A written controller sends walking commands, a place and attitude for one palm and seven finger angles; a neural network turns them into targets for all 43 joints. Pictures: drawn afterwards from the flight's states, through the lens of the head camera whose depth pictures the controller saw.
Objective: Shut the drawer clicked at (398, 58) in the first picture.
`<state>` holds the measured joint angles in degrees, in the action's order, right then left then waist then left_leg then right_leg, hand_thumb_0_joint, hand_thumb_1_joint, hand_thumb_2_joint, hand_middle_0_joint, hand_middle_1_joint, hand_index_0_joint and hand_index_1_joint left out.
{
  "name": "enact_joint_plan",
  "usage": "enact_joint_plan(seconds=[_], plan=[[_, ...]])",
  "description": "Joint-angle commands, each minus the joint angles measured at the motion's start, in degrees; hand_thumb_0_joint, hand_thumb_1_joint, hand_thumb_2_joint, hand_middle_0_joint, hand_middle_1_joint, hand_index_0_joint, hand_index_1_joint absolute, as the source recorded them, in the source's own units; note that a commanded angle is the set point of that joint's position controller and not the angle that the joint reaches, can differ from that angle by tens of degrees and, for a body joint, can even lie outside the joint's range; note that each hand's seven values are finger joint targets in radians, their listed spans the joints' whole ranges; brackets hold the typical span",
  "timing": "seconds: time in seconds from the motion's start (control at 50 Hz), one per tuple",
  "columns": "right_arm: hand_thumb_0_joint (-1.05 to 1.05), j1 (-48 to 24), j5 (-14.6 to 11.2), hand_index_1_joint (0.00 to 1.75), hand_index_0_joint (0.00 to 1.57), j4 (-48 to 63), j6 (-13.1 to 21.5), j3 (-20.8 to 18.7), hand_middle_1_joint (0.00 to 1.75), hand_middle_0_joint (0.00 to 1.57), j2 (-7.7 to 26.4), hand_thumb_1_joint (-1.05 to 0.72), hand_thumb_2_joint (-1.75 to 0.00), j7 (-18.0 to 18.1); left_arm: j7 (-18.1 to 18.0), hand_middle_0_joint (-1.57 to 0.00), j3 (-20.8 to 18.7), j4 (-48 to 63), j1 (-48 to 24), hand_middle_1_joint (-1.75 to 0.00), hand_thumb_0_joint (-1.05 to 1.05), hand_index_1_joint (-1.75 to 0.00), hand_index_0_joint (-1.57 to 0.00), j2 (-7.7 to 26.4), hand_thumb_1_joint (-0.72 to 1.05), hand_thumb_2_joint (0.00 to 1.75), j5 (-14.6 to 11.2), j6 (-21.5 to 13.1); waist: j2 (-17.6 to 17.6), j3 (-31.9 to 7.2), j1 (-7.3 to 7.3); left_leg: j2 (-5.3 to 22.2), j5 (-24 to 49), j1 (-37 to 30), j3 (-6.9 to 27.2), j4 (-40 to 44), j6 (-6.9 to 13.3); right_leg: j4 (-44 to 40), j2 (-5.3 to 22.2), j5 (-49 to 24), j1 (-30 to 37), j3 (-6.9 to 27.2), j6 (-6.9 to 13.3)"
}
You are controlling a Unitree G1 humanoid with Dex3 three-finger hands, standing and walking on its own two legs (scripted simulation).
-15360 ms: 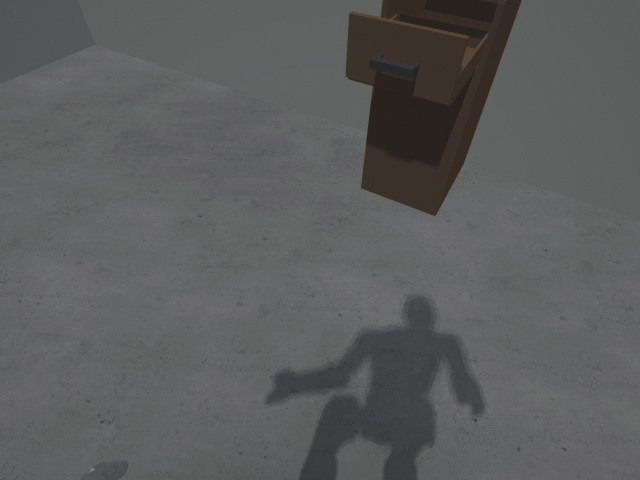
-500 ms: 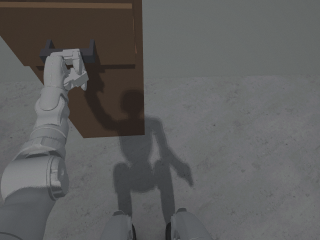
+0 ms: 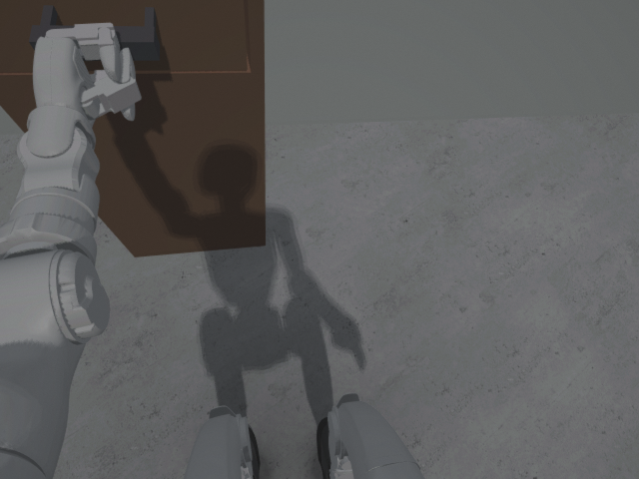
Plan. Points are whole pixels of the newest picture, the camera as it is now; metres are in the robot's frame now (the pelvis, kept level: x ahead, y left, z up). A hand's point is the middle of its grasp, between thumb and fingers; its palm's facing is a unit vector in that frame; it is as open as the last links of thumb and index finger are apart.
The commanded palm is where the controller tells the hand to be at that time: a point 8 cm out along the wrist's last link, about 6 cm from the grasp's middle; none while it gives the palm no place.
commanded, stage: push the drawer shut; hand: left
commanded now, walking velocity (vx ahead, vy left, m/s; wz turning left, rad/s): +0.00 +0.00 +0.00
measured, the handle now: (99, 29) +0.64 +0.18 +0.09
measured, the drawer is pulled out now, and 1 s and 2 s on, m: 0.00 0.00 0.00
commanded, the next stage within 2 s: pull the fist back off the drawer in 0.38 s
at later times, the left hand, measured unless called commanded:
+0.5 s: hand (119, 76) +0.57 +0.16 +0.09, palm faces +0.00 -1.00 -0.05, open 3.1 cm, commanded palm +0.61 +0.17 +0.09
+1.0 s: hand (127, 81) +0.56 +0.15 +0.09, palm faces +0.01 -1.00 -0.04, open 3.0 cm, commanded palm +0.54 +0.18 +0.09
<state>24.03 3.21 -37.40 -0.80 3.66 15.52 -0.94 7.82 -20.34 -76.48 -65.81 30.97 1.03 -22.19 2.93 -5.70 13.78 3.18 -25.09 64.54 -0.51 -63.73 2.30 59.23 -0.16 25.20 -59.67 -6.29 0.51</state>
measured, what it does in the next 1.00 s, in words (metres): stands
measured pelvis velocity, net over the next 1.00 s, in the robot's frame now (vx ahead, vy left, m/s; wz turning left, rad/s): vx -0.01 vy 0.01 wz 0.00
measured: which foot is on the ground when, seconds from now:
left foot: down 0.00-1.00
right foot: down 0.00-1.00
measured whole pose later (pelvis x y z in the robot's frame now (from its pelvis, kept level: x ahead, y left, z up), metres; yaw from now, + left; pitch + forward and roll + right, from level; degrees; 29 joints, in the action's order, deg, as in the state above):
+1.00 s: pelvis -0.01 +0.01 +0.00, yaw +0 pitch +26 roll -5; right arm 24.7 3.7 -37.1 -0.2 3.9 15.3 -2.2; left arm 5.2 -18.9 -72.8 -66.2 29.8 0.5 -19.2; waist 2.9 -5.4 13.8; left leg 3.0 -24.5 65.7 -0.2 -64.1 2.7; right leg 59.0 -0.3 24.3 -60.5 -6.3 0.2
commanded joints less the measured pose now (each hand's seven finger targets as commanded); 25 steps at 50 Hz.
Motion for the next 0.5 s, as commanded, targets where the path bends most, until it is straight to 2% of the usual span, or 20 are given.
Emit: enact_joint_plan(seconds=[0.0,0.04,0.1,0.14,0.16,0.2,0.22,0.24,0.28,0.3,0.36,0.4,0.42,0.44,0.46,0.48], plan=[[0.0,12.33,-0.2,0.3,0.2,0.79,0.3,-3.76,0.3,0.2,11.62,-0.9,-0.9,0.82,-3.0,-1.4,-0.78,12.87,-38.26,-1.6,0.0,-1.6,-1.4,13.28,0.9,0.9,-1.25,-1.72,7.24,-26.64,6.05,-0.9,8.85,-24.76,6.02,6.57,0.19,-8.53,-2.72,-5.13,3.23,3.95,0.1],[0.0,12.7,-0.06,0.3,0.2,0.57,0.54,-3.87,0.3,0.2,11.68,-0.9,-0.9,0.86,-2.96,-1.4,0.78,15.11,-40.81,-1.6,0.0,-1.6,-1.4,11.99,0.9,0.9,-0.92,-1.97,11.71,-28.81,6.24,-0.65,9.97,-29.31,7.19,6.87,-0.31,-7.92,-2.65,-5.57,0.29,3.42,0.48],[0.0,13.02,0.15,0.3,0.2,0.09,0.88,-3.68,0.3,0.2,11.81,-0.9,-0.9,0.97,-3.67,-1.4,0.25,14.51,-41.86,-1.6,0.0,-1.6,-1.4,12.49,0.9,0.9,-1.14,-1.4,11.59,-28.47,6.54,-0.47,9.17,-29.44,7.9,7.01,-0.46,-7.8,-2.73,-5.0,-0.64,3.08,0.51],[0.0,13.23,0.3,0.3,0.2,-0.16,1.12,-3.62,0.3,0.2,12.07,-0.9,-0.9,1.02,-3.86,-1.4,1.0,15.68,-43.37,-1.6,0.0,-1.6,-1.4,12.25,0.9,0.9,-0.84,-1.28,13.33,-29.39,6.81,-0.22,9.35,-31.39,8.7,7.27,-0.71,-7.41,-2.66,-5.05,-2.29,2.76,0.66],[0.0,13.1,0.3,0.3,0.2,-0.27,1.34,-3.6,0.3,0.2,11.99,-0.9,-0.9,1.02,-4.02,-1.4,1.71,15.4,-43.79,-1.6,0.0,-1.6,-1.4,11.08,0.9,0.9,-1.04,-1.07,12.88,-29.3,7.21,-0.24,8.33,-31.22,8.91,7.39,-0.68,-7.55,-2.62,-4.66,-2.47,2.72,0.55],[0.0,13.04,0.3,0.3,0.2,-0.54,1.84,-3.42,0.3,0.2,12.22,-0.9,-0.9,1.07,-4.32,-1.4,1.66,15.35,-44.33,-1.6,0.0,-1.6,-1.4,11.83,0.9,0.9,-1.02,-0.94,13.38,-28.53,7.2,-0.1,6.56,-30.9,9.21,7.91,-0.77,-7.61,-2.58,-3.82,-2.91,2.68,0.65],[0.0,13.09,0.31,0.3,0.2,-0.59,2.1,-3.39,0.3,0.2,12.19,-0.9,-0.9,1.08,-4.31,-1.4,2.51,15.09,-44.57,-1.6,0.0,-1.6,-1.4,10.54,0.9,0.9,-1.15,-0.9,13.83,-28.11,7.71,0.03,6.42,-31.79,9.62,8.19,-0.75,-7.56,-2.6,-3.84,-4.0,2.47,0.69],[0.0,12.99,0.36,0.3,0.2,-0.68,2.31,-3.27,0.3,0.2,12.4,-0.9,-0.9,1.09,-4.42,-1.4,1.85,15.47,-45.08,-1.6,0.0,-1.6,-1.4,11.76,0.9,0.9,-1.08,-0.93,13.83,-28.3,7.39,0.05,5.33,-31.38,9.62,8.4,-0.9,-7.58,-2.59,-3.28,-3.69,2.51,0.66],[0.0,12.64,0.17,0.3,0.2,-0.79,2.88,-3.12,0.3,0.2,12.52,-0.9,-0.9,1.22,-4.52,-1.4,2.53,14.19,-44.79,-1.6,0.0,-1.6,-1.4,11.24,0.9,0.9,-1.17,-0.6,12.83,-27.53,7.96,0.08,3.02,-30.08,9.62,8.71,-0.69,-8.0,-2.52,-2.24,-3.76,2.73,0.53],[0.0,12.72,0.25,0.3,0.2,-0.91,3.16,-3.02,0.3,0.2,12.66,-0.9,-0.9,1.35,-4.55,-1.4,2.15,14.57,-45.17,-1.6,0.0,-1.6,-1.4,12.24,0.9,0.9,-1.13,-0.68,13.05,-27.53,7.83,0.23,2.38,-29.77,9.8,8.92,-0.74,-7.79,-2.48,-1.95,-3.58,2.69,0.54],[0.0,12.67,0.22,0.3,0.2,-1.12,3.86,-3.01,0.3,0.2,12.86,-0.9,-0.9,1.44,-4.72,-1.4,3.64,14.45,-45.79,-1.6,0.0,-1.6,-1.4,10.27,0.9,0.9,-1.09,-0.61,14.57,-27.28,8.21,0.64,0.87,-31.73,11.11,9.95,-1.07,-7.46,-2.34,-1.54,-6.09,2.34,0.64],[0.0,12.69,0.25,0.3,0.2,-1.45,4.35,-3.0,0.3,0.2,12.91,-0.9,-0.9,1.49,-5.04,-1.4,3.46,14.34,-45.59,-1.6,0.0,-1.6,-1.4,10.07,0.9,0.9,-1.55,-0.43,13.63,-27.11,8.46,0.58,0.77,-31.27,10.79,9.93,-0.94,-7.83,-2.31,-1.67,-5.4,2.39,0.52],[0.0,12.84,0.32,0.3,0.2,-1.33,4.51,-2.91,0.3,0.2,13.07,-0.9,-0.9,1.49,-5.05,-1.4,2.68,13.83,-45.41,-1.6,0.0,-1.6,-1.4,11.25,0.9,0.9,-1.42,-0.5,13.49,-27.44,8.13,0.51,0.76,-30.73,10.82,9.63,-0.89,-7.48,-2.34,-1.5,-5.53,2.45,0.65],[0.0,12.79,0.18,0.3,0.2,-1.45,4.57,-2.87,0.3,0.2,13.04,-0.9,-0.9,1.51,-4.97,-1.4,3.48,14.01,-45.67,-1.6,0.0,-1.6,-1.4,10.48,0.9,0.9,-1.34,-0.39,13.91,-27.49,8.61,0.62,0.73,-31.07,10.75,9.83,-0.95,-7.66,-2.26,-1.57,-5.73,2.42,0.52],[0.0,12.79,0.17,0.3,0.2,-1.6,4.71,-2.91,0.3,0.2,13.0,-0.9,-0.9,1.54,-4.91,-1.4,3.79,13.45,-45.43,-1.6,0.0,-1.6,-1.4,9.69,0.9,0.9,-1.49,-0.2,12.77,-26.91,8.69,0.62,0.09,-30.47,10.66,9.77,-0.83,-7.92,-2.29,-1.34,-5.57,2.52,0.47],[0.0,12.99,0.24,0.3,0.2,-1.61,4.79,-2.87,0.3,0.2,13.16,-0.9,-0.9,1.6,-4.99,-1.4,2.45,12.93,-44.87,-1.6,0.0,-1.6,-1.4,11.33,0.9,0.9,-1.56,-0.15,11.2,-26.5,8.44,0.51,0.03,-29.17,10.51,9.71,-0.74,-7.94,-2.28,-1.25,-4.53,2.48,0.41]])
